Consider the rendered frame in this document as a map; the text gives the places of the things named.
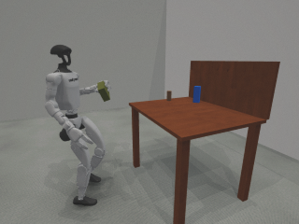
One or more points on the sponge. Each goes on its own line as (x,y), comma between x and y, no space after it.
(103,91)

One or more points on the table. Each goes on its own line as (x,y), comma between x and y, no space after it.
(234,95)

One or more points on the right robot forearm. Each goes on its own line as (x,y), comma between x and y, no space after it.
(59,116)

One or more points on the right robot thigh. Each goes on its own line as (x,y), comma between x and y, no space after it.
(82,154)

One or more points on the robot thigh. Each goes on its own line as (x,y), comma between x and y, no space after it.
(82,154)
(93,132)

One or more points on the left robot forearm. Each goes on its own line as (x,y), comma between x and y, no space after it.
(87,90)

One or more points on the right robot upper arm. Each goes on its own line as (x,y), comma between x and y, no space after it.
(52,82)

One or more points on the robot right hand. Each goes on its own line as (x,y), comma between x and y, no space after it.
(75,134)

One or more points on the robot left hand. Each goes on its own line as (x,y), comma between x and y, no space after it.
(106,84)

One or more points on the left robot thigh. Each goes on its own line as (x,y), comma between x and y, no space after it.
(93,132)

